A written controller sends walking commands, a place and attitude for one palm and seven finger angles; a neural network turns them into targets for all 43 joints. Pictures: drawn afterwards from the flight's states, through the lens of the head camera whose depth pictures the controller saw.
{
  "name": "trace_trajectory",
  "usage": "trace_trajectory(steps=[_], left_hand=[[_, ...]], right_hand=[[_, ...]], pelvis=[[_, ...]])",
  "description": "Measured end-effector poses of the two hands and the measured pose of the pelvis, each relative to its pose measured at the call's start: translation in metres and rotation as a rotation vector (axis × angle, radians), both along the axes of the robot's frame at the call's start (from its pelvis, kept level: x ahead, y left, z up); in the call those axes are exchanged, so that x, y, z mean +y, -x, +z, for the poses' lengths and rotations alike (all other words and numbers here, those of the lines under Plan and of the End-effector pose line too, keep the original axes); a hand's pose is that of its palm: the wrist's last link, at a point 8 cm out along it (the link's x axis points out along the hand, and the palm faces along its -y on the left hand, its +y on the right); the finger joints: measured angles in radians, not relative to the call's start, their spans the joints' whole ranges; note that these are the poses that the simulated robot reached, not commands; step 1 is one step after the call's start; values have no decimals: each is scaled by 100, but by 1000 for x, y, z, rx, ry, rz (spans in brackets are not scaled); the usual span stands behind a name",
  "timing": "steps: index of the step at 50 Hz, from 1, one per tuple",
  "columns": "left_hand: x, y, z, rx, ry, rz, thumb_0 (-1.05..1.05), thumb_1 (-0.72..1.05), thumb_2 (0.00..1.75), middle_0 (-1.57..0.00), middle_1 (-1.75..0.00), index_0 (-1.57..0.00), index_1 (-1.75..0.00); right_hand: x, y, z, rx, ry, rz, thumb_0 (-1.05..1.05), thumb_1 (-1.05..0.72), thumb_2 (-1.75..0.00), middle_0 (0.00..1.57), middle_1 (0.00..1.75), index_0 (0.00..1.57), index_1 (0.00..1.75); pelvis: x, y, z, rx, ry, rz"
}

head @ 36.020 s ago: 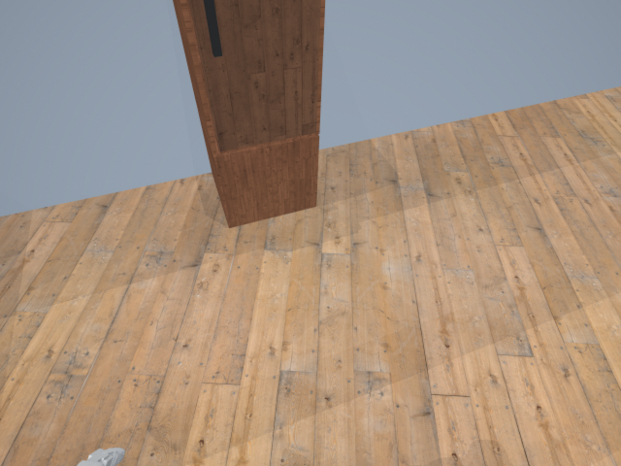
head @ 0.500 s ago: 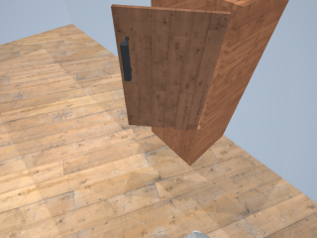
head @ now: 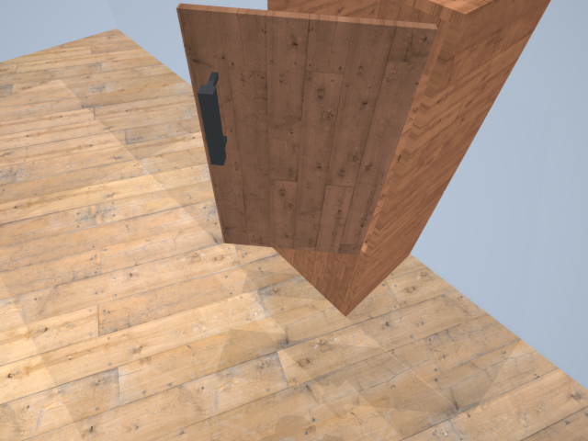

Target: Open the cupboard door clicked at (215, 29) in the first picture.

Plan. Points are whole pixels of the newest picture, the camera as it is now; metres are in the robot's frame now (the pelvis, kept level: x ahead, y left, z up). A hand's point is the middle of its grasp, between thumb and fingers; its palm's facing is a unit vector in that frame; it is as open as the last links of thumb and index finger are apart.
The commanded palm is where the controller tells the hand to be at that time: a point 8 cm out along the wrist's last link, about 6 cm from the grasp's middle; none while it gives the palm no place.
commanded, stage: come to a stop and stand still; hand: left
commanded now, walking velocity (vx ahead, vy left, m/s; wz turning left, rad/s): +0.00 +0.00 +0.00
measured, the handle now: (216, 120) +0.59 +0.16 +0.09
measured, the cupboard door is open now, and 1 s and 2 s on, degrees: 42 42 42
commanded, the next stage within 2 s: look again from close up in 0.58 s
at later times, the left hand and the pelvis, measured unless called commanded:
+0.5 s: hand out of the picture +0.00 +0.17 -0.15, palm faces +0.01 -0.97 -0.25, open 7.4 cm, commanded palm none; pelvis -0.03 -0.01 +0.01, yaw -1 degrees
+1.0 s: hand out of the picture +0.04 +0.16 -0.16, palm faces -0.03 -0.97 -0.24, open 7.3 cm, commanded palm none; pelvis -0.01 -0.02 +0.01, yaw -1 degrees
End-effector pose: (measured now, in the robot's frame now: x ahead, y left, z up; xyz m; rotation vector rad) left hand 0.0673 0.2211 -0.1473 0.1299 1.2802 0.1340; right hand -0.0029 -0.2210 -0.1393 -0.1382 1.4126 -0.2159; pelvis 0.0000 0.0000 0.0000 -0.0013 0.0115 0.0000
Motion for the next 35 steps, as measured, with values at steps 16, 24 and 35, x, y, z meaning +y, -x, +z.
trace_trajectory(steps=[16, 24, 35], left_hand=[[9, 71, 15, 41, -93, 24, 1, 91, 90, -20, -30, -20, -30], [1, 71, 26, 9, -82, -14, 1, 91, 90, -20, -30, -20, -30], [-4, 57, 24, 16, -69, -45, 0, 91, 90, -20, -30, -20, -30]], right_hand=[[-20, -74, 0, -279, -30, 96, 0, -92, -90, 20, 30, 20, 30], [-14, -49, 0, -249, -69, 98, 0, -92, -90, 20, 30, 20, 30], [-32, 34, -4, -11, -41, 50, 0, -92, -90, 20, 30, 20, 30]], pelvis=[[-9, 14, -2, -41, -3, -9], [-13, 25, 5, -34, -15, -15], [-18, 23, 7, -23, -18, -16]])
